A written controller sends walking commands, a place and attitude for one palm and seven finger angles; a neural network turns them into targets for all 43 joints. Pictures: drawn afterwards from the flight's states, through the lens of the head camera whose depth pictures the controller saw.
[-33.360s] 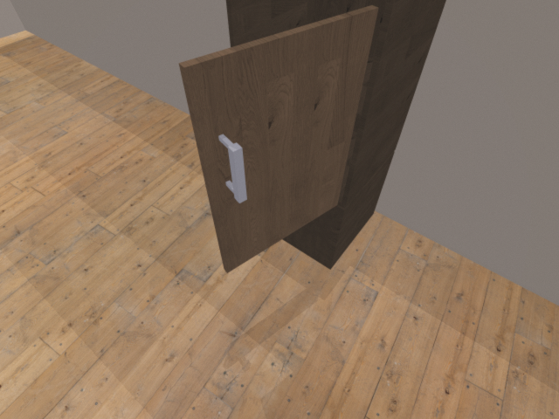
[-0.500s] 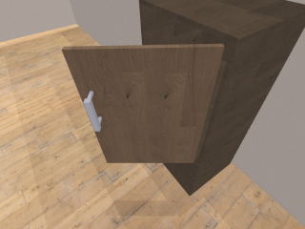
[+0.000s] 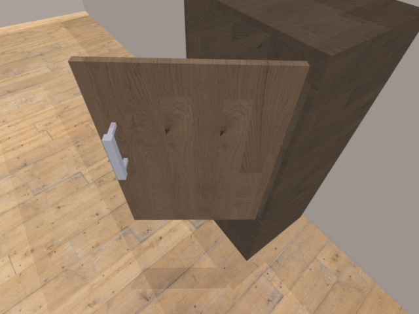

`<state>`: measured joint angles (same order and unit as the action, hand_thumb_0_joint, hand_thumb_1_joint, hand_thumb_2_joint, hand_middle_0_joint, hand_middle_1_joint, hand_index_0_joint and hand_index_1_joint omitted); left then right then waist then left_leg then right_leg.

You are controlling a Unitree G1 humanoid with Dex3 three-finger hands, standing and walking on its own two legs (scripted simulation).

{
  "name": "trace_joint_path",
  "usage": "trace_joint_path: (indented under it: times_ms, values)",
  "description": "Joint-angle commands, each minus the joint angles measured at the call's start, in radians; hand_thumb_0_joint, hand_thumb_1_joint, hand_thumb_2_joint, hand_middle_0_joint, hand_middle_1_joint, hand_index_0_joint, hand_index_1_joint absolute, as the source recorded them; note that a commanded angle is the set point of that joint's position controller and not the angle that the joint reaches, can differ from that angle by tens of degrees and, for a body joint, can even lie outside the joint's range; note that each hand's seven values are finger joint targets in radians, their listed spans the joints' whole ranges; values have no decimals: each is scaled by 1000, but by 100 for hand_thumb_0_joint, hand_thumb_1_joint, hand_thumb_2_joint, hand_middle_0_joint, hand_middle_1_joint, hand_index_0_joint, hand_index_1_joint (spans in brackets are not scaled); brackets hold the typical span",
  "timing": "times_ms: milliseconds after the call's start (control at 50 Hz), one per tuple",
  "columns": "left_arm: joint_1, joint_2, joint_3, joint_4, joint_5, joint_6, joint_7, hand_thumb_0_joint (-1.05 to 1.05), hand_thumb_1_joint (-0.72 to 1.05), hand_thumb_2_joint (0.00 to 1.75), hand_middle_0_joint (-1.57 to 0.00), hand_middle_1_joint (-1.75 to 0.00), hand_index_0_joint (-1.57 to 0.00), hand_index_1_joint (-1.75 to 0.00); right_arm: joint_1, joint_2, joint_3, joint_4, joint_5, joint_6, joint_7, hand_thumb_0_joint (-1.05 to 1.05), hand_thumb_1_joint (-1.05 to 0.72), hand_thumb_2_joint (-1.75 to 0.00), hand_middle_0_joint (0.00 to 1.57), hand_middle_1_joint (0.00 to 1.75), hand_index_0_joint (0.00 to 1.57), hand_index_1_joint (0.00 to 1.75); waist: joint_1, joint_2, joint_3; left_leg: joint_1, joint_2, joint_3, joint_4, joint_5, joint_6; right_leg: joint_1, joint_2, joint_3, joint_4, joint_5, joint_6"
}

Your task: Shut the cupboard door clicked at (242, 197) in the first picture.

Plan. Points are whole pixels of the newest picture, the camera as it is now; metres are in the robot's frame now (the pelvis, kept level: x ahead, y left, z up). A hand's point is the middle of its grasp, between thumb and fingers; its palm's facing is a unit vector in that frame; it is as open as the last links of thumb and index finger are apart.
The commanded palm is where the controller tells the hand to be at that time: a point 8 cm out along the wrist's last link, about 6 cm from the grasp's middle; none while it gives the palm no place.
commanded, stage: look again from close up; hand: left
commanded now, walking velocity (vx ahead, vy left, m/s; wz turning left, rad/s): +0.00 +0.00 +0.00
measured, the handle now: (117, 152) +0.44 +0.23 +0.04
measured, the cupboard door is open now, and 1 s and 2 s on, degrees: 54 54 54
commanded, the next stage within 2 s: raise the hand and make a fist in 0.28 s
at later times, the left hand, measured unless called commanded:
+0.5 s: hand out of the picture +0.13 +0.20 -0.10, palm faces +0.21 -0.96 -0.20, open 7.3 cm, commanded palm +0.12 +0.22 -0.07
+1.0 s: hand (123, 297) +0.16 +0.16 -0.02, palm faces +0.08 -0.99 -0.07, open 5.2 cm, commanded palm +0.14 +0.22 -0.03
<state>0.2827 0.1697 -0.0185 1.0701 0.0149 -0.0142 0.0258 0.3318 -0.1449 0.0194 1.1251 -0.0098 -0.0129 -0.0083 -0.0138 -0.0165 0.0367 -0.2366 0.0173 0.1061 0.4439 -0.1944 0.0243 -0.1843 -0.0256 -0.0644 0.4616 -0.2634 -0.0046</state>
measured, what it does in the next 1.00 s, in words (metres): lowers itself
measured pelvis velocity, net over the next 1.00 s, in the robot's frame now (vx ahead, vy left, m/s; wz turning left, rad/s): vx -0.03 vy -0.04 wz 0.08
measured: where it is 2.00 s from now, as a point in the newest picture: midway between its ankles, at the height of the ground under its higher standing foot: outside the picture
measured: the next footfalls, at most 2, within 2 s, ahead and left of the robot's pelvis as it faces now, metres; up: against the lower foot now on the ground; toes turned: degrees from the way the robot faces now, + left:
none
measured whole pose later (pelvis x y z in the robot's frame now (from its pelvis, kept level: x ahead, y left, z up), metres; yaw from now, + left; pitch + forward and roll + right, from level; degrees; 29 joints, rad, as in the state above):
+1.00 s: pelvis -0.03 -0.04 -0.10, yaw +5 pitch +13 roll -2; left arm 0.44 0.23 0.12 -0.09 -0.28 -0.47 -0.27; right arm 0.17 -0.21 0.02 0.54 0.03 -0.25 -0.05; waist 0.05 0.04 -0.13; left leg -0.96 0.06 -0.05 1.20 -0.47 -0.03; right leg -0.83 0.00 -0.16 1.18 -0.57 -0.07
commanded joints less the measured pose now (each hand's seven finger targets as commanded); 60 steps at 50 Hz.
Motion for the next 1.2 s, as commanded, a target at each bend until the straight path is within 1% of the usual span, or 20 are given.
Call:
trace_joint_path:
  times_ms: [0, 340, 360, 380, 400, 420, 440, 460, 500, 520, 560, 600, 620, 680, 780, 860, 940, 1020, 1120, 1180]
  values:
    - [59, 97, 17, -14, -6, -12, 14, 0, 90, 90, -20, -30, -20, -30, 12, -99, -23, -31, 1, -22, -11, 0, -90, -90, 20, 30, 20, 30, 19, 34, 7, 21, 95, -110, -97, 35, 7, -28, -87, 94, -100, 50, -33]
    - [78, 82, 17, 15, 0, -14, 17, 0, 90, 90, -20, -30, -20, -30, -32, -100, -27, -16, 2, -25, -19, 0, -90, -90, 20, 30, 20, 30, 17, 20, 8, 92, 98, -107, -97, 145, 13, -16, -90, 89, -110, 151, -20]
    - [130, 93, 17, 40, 14, -25, 54, 0, 90, 90, -20, -30, -20, -30, -92, -136, -29, -87, 8, -28, -13, 0, -90, -90, 20, 30, 20, 30, 31, 20, 35, 27, 118, -103, 108, 289, -13, -44, -130, 138, -107, 416, -12]
    - [-737, 611, 369, -1632, -124, -302, 59, 0, 90, 90, -20, -30, -20, -30, 12, -342, -60, -390, 28, -211, -97, 0, -90, -90, 20, 30, 20, 30, -152, 101, -366, 378, 62, -125, 49, 363, 11, -85, -1, 7, 67, 372, -6]
    - [-52, 165, 31, -1342, -137, -224, 72, 0, 90, 90, -22, -32, -22, -32, -59, -224, -20, -390, 61, -287, -106, 0, -90, -90, 20, 30, 20, 30, -9, 429, -528, 459, 67, -138, 29, 521, -20, -125, 37, -20, 142, 117, -26]
    - [191, -36, -25, -1209, -175, -70, 93, 0, 90, 90, -24, -34, -24, -34, -92, -188, -39, -375, 49, -319, -88, 0, -90, -90, 20, 30, 20, 30, 4, 354, -425, 330, 78, -168, -15, 573, -62, -129, 36, -39, 191, 8, -14]
    - [105, -79, -87, -1174, -169, -58, 99, 0, 90, 90, -25, -36, -25, -36, -83, -187, -34, -381, 66, -340, -65, 0, -90, -90, 20, 30, 20, 30, -38, 163, -178, 156, 69, -179, -8, 394, -54, -236, 27, -32, 181, -36, -1]
    - [46, -80, -73, -1160, -165, -98, 90, 0, 90, 90, -27, -38, -27, -38, -82, -216, -65, -416, 51, -351, -48, 0, -90, -90, 20, 30, 20, 30, -59, 100, -36, 38, 48, -186, 30, 183, -39, -278, 22, -39, 132, -32, -6]
    - [183, -53, 6, -989, -164, -209, 52, 0, 90, 90, -31, -42, -31, -42, -114, -232, -84, -483, 26, -356, -26, 0, -90, -90, 20, 30, 20, 30, -38, -117, 31, -176, 7, -184, 139, -73, -31, -381, 22, -63, 124, -69, -11]
    - [297, -61, 24, -930, -174, -279, 5, 0, 90, 90, -33, -44, -33, -44, -137, -226, -91, -520, 26, -358, -9, 0, -90, -90, 20, 30, 20, 30, 6, -118, -15, -214, -6, -165, 199, -22, -34, -391, 26, -63, 172, -49, -20]
    - [413, -80, 74, -886, -219, -455, -117, 0, 90, 90, -36, -48, -36, -48, -168, -210, -110, -562, 9, -342, 18, 0, -90, -90, 20, 30, 20, 30, 62, -271, -111, -347, -12, -130, 333, -15, -52, -468, 36, -68, 323, -50, -24]
    - [367, -23, 113, -913, -247, -633, -259, 0, 90, 90, -40, -52, -40, -52, -201, -217, -123, -605, 5, -323, 39, 0, -90, -90, 20, 30, 20, 30, 72, -196, -154, -465, -24, -113, 450, -64, -57, -550, 24, -27, 438, -69, -34]
    - [391, 67, 210, -886, -240, -654, -281, 0, 90, 90, -42, -54, -42, -54, -201, -215, -135, -635, 12, -305, 42, 0, -90, -90, 20, 30, 20, 30, 104, -94, -183, -491, -28, -98, 481, -62, -50, -546, 16, 4, 472, -61, -45]
    - [266, 131, 228, -1094, -259, -569, -288, 0, 90, 90, -47, -60, -47, -60, -247, -216, -120, -757, 33, -262, 29, 0, -90, -90, 20, 30, 20, 30, 114, 81, -297, -516, -41, -71, 485, -210, -30, -549, 11, 47, 477, -237, -41]
    - [48, 157, 205, -1507, -271, -574, -186, 0, 90, 90, -57, -70, -57, -70, -185, -192, -98, -789, 32, -260, -20, 0, -90, -90, 20, 30, 20, 30, 19, 114, -384, -474, -17, -112, 588, -158, 5, -585, 24, 116, 433, -222, -21]
    - [-17, 128, 122, -1461, -281, -605, -246, 0, 90, 90, -64, -78, -64, -78, -148, -202, -78, -730, 31, -290, -51, 0, -90, -90, 20, 30, 20, 30, -55, 60, -310, -537, -1, -132, 664, -180, 9, -650, 23, 149, 410, -236, -6]
    - [74, 148, 141, -1311, -306, -460, -333, 0, 90, 90, -71, -86, -71, -86, -149, -209, -70, -726, 51, -286, -70, 0, -90, -90, 20, 30, 20, 30, -25, 32, -304, -578, -3, -131, 644, -195, 9, -583, 5, 182, 357, -282, 10]
    - [155, 233, 305, -1285, -333, -321, -307, 0, 90, 90, -79, -94, -79, -94, -171, -186, -72, -750, 55, -246, -80, 0, -90, -90, 20, 30, 20, 30, 52, -35, -367, -579, -15, -128, 600, -139, 2, -406, -28, 216, 334, -161, 42]
    - [149, 196, 310, -1348, -336, -375, -237, 0, 90, 90, -88, -104, -88, -104, -164, -174, -68, -746, 41, -238, -75, 0, -90, -90, 20, 30, 20, 30, 56, -30, -325, -506, -11, -133, 531, -67, -5, -398, -14, 142, 362, 0, 32]
    - [161, 147, 237, -1340, -325, -437, -248, 0, 90, 90, -93, -110, -93, -110, -136, -186, -74, -731, 39, -252, -68, 0, -90, -90, 20, 30, 20, 30, 31, -9, -322, -451, -9, -136, 501, -40, -4, -440, 5, 88, 391, 40, 20]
